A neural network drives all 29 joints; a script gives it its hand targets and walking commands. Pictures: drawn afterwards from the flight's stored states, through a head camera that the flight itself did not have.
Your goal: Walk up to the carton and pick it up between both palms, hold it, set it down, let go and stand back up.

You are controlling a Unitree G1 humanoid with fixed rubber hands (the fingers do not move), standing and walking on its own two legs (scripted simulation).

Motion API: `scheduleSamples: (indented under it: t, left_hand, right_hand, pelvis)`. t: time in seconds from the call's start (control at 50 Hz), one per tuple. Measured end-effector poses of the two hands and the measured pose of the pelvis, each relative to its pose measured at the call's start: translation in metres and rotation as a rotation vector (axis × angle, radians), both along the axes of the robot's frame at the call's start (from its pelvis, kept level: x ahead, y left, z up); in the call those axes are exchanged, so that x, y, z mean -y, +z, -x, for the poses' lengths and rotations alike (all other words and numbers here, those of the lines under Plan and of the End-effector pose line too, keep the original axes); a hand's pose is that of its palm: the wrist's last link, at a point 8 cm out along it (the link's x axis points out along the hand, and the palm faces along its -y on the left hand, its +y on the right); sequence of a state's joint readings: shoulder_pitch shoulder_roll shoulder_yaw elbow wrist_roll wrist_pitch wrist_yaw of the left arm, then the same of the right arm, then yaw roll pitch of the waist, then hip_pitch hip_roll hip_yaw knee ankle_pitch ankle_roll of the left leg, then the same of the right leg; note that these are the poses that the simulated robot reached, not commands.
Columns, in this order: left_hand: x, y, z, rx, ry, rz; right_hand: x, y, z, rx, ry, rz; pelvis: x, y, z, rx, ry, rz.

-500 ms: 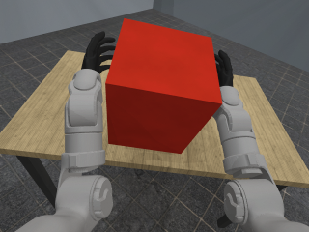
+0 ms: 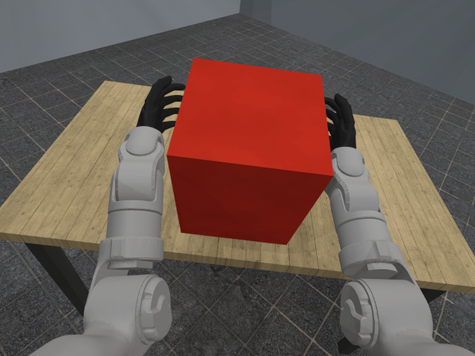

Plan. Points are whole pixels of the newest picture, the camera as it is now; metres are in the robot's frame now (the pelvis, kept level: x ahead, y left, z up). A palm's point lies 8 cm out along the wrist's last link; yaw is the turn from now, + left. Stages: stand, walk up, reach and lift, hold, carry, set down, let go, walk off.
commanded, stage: set down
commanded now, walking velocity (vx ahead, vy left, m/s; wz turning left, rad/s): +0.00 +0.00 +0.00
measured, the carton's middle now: (244, 161) +0.41 -0.03 +0.13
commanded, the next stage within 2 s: none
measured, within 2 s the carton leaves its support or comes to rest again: rests again in 1.90 s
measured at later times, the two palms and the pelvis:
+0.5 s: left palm (162, 138) +0.42 +0.11 +0.17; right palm (338, 158) +0.39 -0.19 +0.16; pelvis +0.00 +0.00 +0.00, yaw +0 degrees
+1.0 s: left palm (169, 143) +0.44 +0.10 +0.14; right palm (336, 161) +0.40 -0.20 +0.14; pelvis +0.00 +0.00 +0.00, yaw +0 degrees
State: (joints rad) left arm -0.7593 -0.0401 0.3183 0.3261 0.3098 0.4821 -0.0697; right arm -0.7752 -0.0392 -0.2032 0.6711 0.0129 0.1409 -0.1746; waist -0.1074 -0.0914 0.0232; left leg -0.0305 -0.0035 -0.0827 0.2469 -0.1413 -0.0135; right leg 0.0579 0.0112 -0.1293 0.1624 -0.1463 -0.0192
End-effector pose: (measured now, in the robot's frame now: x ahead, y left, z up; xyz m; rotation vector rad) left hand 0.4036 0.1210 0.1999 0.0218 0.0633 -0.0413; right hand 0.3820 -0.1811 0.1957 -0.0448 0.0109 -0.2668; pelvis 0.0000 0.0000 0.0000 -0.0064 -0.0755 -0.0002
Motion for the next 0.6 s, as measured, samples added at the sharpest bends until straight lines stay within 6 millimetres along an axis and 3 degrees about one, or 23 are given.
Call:
scheduleSamples:
  t: [0.6]
  left_hand:
    - [0.013, -0.038, -0.021, -0.064, -0.035, -0.004]
  right_hand:
    - [0.012, -0.038, -0.009, -0.082, -0.029, -0.009]
  pelvis:
    - [-0.005, 0.001, -0.002, -0.070, -0.009, 0.001]
